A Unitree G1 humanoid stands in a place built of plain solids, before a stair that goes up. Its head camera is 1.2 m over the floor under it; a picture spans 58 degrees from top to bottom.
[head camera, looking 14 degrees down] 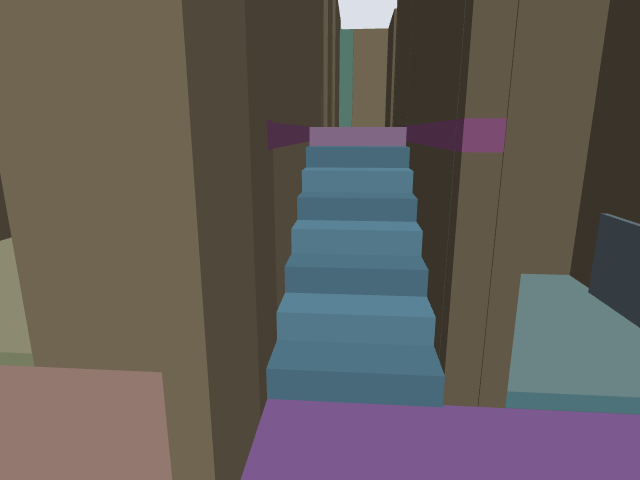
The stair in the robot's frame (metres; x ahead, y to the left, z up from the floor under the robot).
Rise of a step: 0.15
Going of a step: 0.28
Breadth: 0.80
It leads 5 degrees to the right of straight ahead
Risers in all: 8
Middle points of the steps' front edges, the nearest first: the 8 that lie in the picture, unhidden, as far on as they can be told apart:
1.74 -0.15 0.16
2.02 -0.18 0.31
2.29 -0.20 0.47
2.57 -0.22 0.62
2.85 -0.24 0.78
3.13 -0.27 0.93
3.41 -0.29 1.09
3.69 -0.31 1.24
